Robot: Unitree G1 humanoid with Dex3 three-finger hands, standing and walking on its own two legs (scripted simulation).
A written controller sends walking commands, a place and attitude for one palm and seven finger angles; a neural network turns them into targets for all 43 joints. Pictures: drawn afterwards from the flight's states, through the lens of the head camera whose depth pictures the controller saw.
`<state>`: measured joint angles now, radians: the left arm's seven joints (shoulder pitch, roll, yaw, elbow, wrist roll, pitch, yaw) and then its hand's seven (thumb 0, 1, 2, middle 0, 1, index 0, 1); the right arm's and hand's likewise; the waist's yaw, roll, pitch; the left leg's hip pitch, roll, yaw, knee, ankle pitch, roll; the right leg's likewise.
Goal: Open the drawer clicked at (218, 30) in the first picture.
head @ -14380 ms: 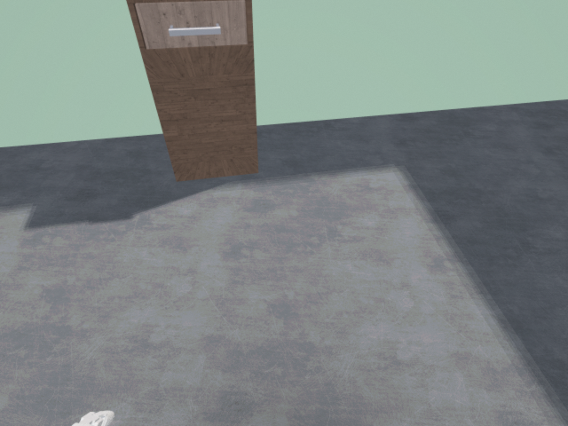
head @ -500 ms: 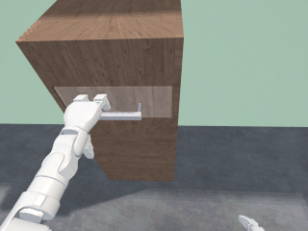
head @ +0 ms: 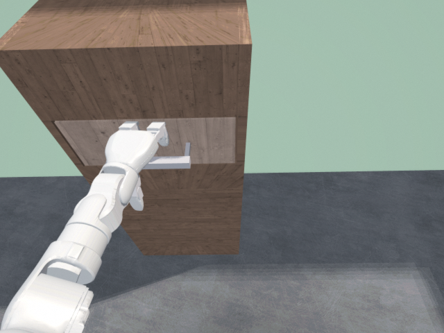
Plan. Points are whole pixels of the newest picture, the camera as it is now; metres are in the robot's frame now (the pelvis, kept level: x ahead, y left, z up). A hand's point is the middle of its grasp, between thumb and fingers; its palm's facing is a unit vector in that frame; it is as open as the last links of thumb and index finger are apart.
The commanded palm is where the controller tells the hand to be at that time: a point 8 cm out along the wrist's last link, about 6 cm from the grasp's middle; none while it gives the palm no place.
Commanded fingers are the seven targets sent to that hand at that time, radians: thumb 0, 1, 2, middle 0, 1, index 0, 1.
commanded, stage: move the hooked fingers above the handle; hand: left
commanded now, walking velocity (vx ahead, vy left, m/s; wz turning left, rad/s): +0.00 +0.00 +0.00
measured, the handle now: (150, 155) +0.48 +0.19 +0.00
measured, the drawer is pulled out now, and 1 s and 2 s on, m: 0.00 0.00 0.00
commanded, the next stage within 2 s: none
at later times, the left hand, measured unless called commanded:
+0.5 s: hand (142, 164) +0.41 +0.18 +0.06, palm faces -0.01 -0.01 -1.00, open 13.8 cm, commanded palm +0.40 +0.20 +0.12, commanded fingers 0.00 -0.50 0.30 -0.30 -1.20 -0.30 -1.20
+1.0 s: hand (140, 151) +0.44 +0.19 +0.07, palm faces +0.11 -0.05 -0.99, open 13.8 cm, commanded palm +0.41 +0.21 +0.12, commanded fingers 0.00 -0.50 0.30 -0.30 -1.20 -0.30 -1.20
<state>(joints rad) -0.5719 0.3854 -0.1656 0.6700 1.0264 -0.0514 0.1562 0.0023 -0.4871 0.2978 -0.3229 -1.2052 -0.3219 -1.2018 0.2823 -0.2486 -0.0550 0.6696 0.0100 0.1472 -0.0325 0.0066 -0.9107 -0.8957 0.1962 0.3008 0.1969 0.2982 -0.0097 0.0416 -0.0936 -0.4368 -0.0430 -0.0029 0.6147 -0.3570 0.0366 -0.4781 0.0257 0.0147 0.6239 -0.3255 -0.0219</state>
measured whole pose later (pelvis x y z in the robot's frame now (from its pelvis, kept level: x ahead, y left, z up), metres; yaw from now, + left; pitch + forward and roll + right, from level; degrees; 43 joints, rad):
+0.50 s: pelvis -0.02 -0.01 +0.00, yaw +0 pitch +10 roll +0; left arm -0.63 0.40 -0.15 0.78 1.06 -0.07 0.23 0.00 -0.49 0.30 -0.33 -1.21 -0.32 -1.20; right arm 0.27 -0.25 -0.06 0.67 0.02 0.12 -0.04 0.01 -0.91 -0.90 0.20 0.30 0.20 0.30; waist -0.03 0.04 -0.09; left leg -0.45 -0.03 -0.01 0.61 -0.33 0.02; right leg -0.50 0.04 0.00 0.63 -0.30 -0.04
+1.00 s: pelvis -0.01 +0.00 +0.00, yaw +0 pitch +12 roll +0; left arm -0.64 0.42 -0.08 0.75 1.08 -0.14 0.32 0.00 -0.49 0.30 -0.33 -1.21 -0.33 -1.20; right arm 0.27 -0.25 -0.06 0.69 0.00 0.11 -0.04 0.01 -0.91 -0.90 0.20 0.30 0.20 0.30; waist -0.04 0.04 -0.11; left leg -0.50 -0.04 0.00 0.65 -0.36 0.03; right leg -0.54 0.03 0.02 0.65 -0.32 -0.03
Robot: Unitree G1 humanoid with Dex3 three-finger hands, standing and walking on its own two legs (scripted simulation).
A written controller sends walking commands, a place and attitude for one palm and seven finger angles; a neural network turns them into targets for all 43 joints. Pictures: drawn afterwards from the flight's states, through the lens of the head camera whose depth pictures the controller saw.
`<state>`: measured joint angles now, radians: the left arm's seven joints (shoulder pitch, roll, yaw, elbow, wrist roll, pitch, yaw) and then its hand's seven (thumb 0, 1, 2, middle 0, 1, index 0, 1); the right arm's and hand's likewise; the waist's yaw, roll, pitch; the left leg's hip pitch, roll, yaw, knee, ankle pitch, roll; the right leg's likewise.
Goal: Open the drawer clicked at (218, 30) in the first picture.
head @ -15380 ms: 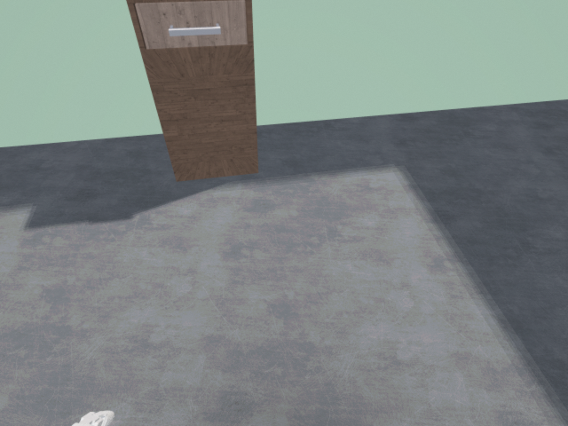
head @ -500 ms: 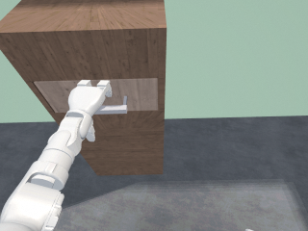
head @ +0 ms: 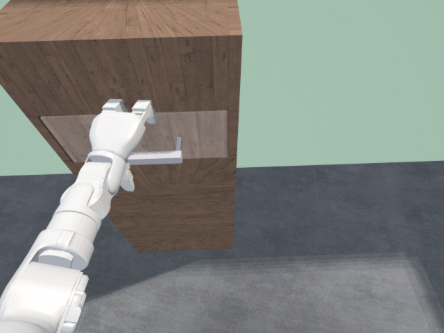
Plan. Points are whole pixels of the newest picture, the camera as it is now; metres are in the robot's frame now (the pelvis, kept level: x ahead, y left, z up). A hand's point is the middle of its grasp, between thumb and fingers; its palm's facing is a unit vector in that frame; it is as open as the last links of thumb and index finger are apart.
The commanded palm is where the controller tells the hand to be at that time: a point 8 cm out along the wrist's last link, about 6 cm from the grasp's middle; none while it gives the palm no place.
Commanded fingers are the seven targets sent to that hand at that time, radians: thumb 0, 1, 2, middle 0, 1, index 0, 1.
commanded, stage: move the hooked fingers above the handle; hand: left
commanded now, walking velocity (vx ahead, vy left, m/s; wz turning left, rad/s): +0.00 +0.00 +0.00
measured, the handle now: (141, 150) +0.49 +0.20 +0.01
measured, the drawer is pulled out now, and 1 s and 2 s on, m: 0.00 0.00 0.00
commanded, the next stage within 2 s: none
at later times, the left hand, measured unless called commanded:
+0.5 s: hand (125, 162) +0.42 +0.20 +0.05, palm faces -0.01 -0.03 -1.00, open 13.8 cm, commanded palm +0.42 +0.22 +0.12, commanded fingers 0.00 -0.50 0.30 -0.30 -1.20 -0.30 -1.20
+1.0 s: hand (118, 169) +0.41 +0.22 +0.04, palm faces -0.10 -0.01 -1.00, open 13.8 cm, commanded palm +0.41 +0.21 +0.12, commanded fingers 0.00 -0.50 0.30 -0.30 -1.20 -0.30 -1.20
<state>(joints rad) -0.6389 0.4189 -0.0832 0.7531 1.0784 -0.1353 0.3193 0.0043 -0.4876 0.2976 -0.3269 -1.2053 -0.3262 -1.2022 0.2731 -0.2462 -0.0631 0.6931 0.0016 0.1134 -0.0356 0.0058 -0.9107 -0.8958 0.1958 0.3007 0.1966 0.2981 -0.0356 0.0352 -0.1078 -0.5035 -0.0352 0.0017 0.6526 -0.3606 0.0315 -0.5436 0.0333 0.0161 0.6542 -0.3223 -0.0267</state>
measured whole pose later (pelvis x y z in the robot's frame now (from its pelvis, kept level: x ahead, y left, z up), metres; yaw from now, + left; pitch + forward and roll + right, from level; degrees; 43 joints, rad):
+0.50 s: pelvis -0.01 +0.00 +0.00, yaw +1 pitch +11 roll +0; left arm -0.65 0.43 -0.17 0.76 1.05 -0.16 0.23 0.00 -0.49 0.30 -0.33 -1.21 -0.33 -1.21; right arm 0.30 -0.27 -0.07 0.69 0.01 0.10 -0.05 0.01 -0.91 -0.90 0.20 0.30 0.20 0.30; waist -0.02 0.03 -0.09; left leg -0.52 -0.05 -0.02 0.67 -0.35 0.04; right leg -0.54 0.02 -0.01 0.65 -0.31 -0.02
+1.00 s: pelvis -0.01 -0.01 +0.00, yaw +0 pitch +11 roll +0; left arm -0.61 0.46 -0.10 0.80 1.06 -0.12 0.17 0.00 -0.49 0.30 -0.33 -1.21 -0.33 -1.22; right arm 0.32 -0.25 -0.05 0.65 0.02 0.12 -0.06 0.01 -0.91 -0.90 0.20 0.30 0.20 0.30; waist -0.03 0.03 -0.09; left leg -0.48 -0.03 0.00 0.63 -0.33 0.03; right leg -0.52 0.04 0.01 0.63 -0.29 -0.03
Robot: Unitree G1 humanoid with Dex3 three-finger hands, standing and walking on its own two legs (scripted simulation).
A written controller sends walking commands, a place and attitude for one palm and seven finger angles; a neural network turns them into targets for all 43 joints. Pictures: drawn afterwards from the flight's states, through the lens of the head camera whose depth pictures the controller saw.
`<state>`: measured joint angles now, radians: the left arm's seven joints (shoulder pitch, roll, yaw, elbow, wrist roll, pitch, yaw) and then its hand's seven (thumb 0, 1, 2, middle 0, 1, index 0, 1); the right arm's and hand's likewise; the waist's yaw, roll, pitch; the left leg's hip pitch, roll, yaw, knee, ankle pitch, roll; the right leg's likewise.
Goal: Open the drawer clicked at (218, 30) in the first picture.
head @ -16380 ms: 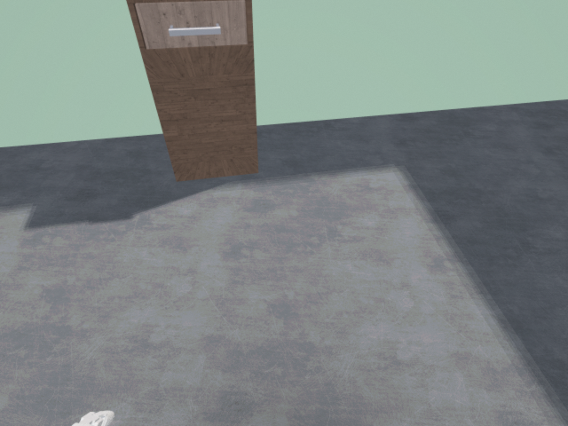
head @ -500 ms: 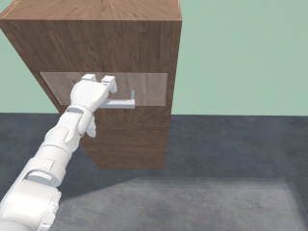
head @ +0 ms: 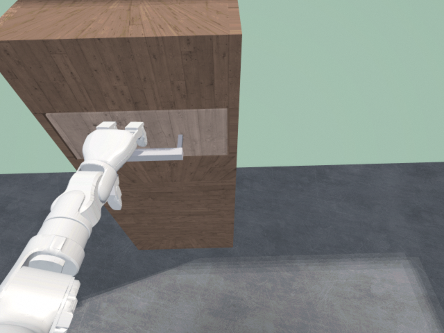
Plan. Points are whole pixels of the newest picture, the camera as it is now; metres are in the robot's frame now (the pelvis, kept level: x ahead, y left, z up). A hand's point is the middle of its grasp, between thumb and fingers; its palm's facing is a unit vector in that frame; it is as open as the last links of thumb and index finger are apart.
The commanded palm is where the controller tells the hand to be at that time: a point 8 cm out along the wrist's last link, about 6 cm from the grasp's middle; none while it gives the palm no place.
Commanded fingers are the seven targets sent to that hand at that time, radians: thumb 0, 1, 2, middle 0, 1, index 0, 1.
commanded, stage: move the hooked fingers above the handle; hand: left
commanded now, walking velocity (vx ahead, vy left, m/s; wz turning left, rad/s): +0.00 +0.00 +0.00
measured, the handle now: (143, 147) +0.50 +0.20 +0.00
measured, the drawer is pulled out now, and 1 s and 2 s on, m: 0.00 0.00 0.00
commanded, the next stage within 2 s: lift the fingers back up to retry in 1.68 s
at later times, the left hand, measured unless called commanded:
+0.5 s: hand (137, 161) +0.43 +0.19 +0.04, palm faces -0.11 -0.04 -0.99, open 13.7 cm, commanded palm +0.43 +0.21 +0.11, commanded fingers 0.00 -0.50 0.30 -0.30 -1.20 -0.30 -1.20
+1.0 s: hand (131, 157) +0.44 +0.20 +0.04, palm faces -0.14 -0.01 -0.99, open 13.9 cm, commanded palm +0.43 +0.20 +0.11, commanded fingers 0.00 -0.50 0.30 -0.30 -1.20 -0.30 -1.20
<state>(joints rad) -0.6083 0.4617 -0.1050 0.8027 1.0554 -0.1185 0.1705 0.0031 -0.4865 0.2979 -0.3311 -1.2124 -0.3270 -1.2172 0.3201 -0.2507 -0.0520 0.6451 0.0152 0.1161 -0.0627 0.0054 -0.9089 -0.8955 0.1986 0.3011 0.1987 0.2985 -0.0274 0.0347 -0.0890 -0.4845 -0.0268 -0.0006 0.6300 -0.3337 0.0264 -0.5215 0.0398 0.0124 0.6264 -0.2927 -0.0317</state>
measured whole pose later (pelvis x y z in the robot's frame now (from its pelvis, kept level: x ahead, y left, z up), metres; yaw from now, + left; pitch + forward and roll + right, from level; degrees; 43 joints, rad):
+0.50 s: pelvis +0.01 +0.00 +0.00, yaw +0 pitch +11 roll +0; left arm -0.61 0.40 -0.12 0.80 1.04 -0.09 0.16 0.00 -0.49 0.30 -0.33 -1.21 -0.33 -1.23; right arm 0.30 -0.24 -0.04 0.63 0.01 0.13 -0.05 0.01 -0.91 -0.90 0.20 0.30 0.20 0.30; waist -0.04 0.04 -0.11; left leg -0.47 -0.03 0.01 0.63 -0.35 0.03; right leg -0.52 0.04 0.02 0.63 -0.31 -0.03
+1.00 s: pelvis +0.01 +0.00 +0.00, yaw +0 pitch +11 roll +0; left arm -0.71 0.41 -0.16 0.90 1.04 -0.01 0.13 0.00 -0.49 0.30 -0.33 -1.21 -0.30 -1.22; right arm 0.29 -0.25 -0.04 0.64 0.02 0.13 -0.05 0.01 -0.91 -0.90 0.20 0.30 0.20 0.30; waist -0.05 0.03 -0.11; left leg -0.49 -0.03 0.00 0.64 -0.35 0.03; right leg -0.52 0.04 0.01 0.64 -0.31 -0.03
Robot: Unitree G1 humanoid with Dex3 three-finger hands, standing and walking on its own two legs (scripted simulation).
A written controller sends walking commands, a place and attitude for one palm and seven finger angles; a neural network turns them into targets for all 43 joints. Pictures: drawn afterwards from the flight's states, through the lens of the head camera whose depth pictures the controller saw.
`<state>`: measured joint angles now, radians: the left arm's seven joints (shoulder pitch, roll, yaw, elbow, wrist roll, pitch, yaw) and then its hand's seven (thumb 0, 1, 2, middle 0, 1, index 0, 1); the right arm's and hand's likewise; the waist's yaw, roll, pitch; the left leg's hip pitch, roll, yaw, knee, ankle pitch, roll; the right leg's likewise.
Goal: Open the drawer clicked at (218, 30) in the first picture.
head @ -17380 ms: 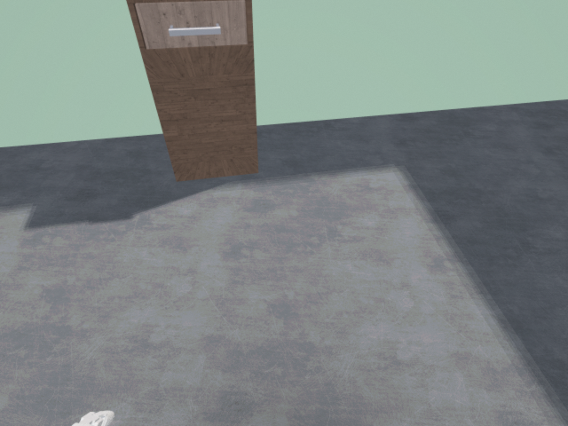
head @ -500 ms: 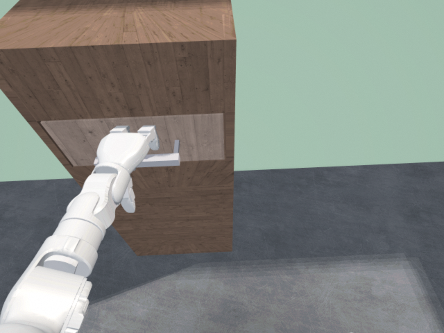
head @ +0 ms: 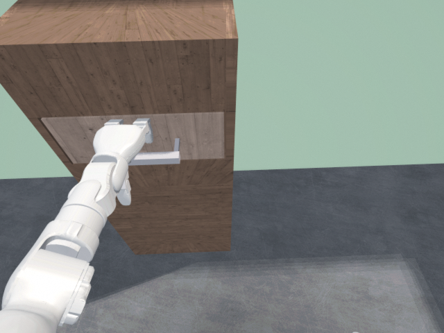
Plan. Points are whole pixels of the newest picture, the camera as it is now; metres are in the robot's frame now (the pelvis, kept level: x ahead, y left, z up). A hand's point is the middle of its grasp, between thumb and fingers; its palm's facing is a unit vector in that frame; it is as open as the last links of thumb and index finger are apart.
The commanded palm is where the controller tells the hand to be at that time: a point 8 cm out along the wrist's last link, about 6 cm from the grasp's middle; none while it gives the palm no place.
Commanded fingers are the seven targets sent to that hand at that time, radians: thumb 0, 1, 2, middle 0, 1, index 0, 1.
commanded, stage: move the hooked fingers above the handle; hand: left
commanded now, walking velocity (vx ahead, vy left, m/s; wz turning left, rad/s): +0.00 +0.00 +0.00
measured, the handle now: (139, 151) +0.49 +0.20 +0.00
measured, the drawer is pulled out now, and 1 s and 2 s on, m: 0.00 0.00 0.00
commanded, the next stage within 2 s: lift the fingers back up to retry in 0.68 s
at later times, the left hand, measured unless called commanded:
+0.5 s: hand (127, 150) +0.45 +0.20 +0.06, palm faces -0.06 -0.01 -1.00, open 13.6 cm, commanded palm +0.42 +0.21 +0.11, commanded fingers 0.00 -0.50 0.30 -0.30 -1.20 -0.30 -1.20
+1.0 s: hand (128, 144) +0.46 +0.20 +0.07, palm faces +0.04 +0.00 -1.00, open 13.4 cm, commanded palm +0.43 +0.20 +0.12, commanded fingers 0.00 -0.50 0.30 -0.30 -1.20 -0.30 -1.20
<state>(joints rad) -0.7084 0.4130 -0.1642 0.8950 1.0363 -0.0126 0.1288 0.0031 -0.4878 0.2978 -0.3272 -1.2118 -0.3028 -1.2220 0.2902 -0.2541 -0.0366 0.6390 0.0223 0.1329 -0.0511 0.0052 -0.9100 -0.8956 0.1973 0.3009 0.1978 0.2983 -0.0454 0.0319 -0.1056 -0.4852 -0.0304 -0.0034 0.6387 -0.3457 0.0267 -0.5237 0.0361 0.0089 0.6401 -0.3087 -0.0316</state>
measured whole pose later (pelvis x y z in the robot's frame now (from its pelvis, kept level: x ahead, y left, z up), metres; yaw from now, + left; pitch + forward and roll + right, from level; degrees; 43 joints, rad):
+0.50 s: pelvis -0.01 +0.00 +0.00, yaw -2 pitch +11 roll +1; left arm -0.74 0.41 -0.08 0.98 1.05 0.06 0.21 0.00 -0.49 0.30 -0.36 -1.23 -0.34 -1.25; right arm 0.28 -0.23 -0.01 0.66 0.03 0.14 -0.06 0.01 -0.91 -0.90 0.20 0.30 0.20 0.30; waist -0.07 0.05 -0.12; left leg -0.46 -0.02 0.03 0.60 -0.32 0.02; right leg -0.52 0.05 0.04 0.62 -0.29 -0.03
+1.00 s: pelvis +0.00 +0.00 +0.00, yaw -1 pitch +12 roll +0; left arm -0.74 0.37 -0.12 0.93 1.06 0.04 0.30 0.00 -0.49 0.30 -0.38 -1.26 -0.38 -1.28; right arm 0.29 -0.25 -0.04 0.70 0.02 0.12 -0.02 0.01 -0.91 -0.90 0.20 0.30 0.20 0.30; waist -0.04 0.06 -0.14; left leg -0.51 -0.03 0.01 0.64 -0.35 0.03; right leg -0.55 0.03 0.02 0.65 -0.31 -0.03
